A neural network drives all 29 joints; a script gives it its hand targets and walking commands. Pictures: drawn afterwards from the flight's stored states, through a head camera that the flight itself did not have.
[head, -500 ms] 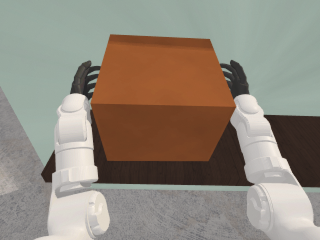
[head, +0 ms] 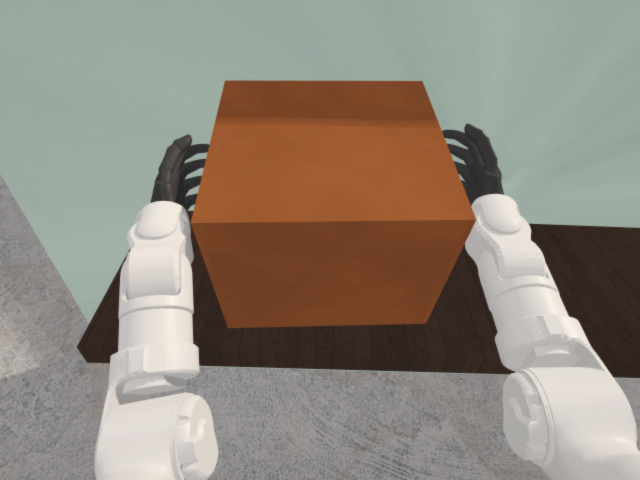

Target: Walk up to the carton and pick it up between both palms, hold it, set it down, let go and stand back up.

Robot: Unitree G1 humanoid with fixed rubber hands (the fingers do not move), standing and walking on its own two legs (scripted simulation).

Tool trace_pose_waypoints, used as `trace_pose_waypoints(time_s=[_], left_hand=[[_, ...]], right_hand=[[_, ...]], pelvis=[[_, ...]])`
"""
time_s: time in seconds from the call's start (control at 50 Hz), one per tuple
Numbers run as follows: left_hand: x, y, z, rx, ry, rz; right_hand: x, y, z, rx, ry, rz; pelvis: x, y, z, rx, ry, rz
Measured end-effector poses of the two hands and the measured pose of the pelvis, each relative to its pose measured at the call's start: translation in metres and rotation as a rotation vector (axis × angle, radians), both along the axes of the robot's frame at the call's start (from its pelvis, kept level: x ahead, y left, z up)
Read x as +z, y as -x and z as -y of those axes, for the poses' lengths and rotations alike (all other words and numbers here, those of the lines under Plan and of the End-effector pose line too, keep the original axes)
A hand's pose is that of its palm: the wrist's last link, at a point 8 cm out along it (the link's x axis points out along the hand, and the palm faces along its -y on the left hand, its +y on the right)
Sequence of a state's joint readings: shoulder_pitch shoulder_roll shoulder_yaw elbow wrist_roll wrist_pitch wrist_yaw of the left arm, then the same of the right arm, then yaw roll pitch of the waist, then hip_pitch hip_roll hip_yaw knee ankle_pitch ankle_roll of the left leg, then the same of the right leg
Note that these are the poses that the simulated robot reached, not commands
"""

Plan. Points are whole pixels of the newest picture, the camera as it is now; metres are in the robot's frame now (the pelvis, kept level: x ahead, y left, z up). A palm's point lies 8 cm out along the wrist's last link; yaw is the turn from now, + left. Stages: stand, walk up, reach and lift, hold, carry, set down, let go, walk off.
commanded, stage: set down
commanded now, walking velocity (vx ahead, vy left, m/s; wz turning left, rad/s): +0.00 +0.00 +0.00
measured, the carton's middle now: (326, 203) +0.45 +0.00 +0.14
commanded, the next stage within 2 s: none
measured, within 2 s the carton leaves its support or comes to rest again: neither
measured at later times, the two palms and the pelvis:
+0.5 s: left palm (185, 209) +0.40 +0.18 +0.17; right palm (476, 196) +0.41 -0.19 +0.19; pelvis +0.00 +0.00 +0.00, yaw -1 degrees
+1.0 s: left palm (194, 215) +0.42 +0.18 +0.14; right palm (466, 200) +0.43 -0.19 +0.16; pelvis +0.01 +0.00 +0.00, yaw -2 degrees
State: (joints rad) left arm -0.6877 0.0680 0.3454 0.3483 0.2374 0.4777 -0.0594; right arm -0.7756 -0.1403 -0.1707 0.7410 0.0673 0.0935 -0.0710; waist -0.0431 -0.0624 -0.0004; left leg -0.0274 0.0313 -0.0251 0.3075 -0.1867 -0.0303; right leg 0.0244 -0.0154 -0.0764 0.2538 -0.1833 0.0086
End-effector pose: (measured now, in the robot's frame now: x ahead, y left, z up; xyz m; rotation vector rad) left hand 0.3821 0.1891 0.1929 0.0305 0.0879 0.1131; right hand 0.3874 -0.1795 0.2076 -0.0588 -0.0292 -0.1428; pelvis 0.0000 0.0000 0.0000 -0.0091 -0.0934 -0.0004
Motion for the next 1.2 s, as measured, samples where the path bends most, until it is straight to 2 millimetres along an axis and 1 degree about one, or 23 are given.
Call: trace_pose_waypoints(time_s=[0.12,0.26,0.48,0.62,0.88,1.2], left_hand=[[-0.006,-0.004,-0.001,-0.002,0.001,-0.02],[-0.015,-0.009,0.004,-0.006,-0.001,-0.039],[-0.024,-0.018,0.007,-0.001,0.008,-0.05],[-0.026,-0.023,0.006,0.004,0.008,-0.06],[-0.046,-0.035,0.008,0.005,0.018,-0.094],[-0.059,-0.048,0.013,0.012,0.016,-0.121]], right_hand=[[-0.007,-0.003,0.0,-0.001,-0.008,-0.017],[-0.016,-0.008,0.004,-0.004,-0.008,-0.034],[-0.021,-0.017,0.007,0.002,-0.007,-0.042],[-0.023,-0.025,0.006,0.007,-0.011,-0.051],[-0.04,-0.037,0.008,0.008,-0.002,-0.083],[-0.053,-0.052,0.013,0.016,-0.009,-0.108]], pelvis=[[0.0,0.002,0.0,0.0,-0.001,-0.011],[0.001,0.003,-0.001,-0.008,-0.003,-0.03],[0.001,0.002,0.001,-0.017,-0.004,-0.065],[0.001,0.0,0.002,-0.017,-0.005,-0.08],[0.001,-0.006,0.001,-0.027,-0.007,-0.126],[0.0,-0.01,0.003,-0.036,-0.009,-0.186]])
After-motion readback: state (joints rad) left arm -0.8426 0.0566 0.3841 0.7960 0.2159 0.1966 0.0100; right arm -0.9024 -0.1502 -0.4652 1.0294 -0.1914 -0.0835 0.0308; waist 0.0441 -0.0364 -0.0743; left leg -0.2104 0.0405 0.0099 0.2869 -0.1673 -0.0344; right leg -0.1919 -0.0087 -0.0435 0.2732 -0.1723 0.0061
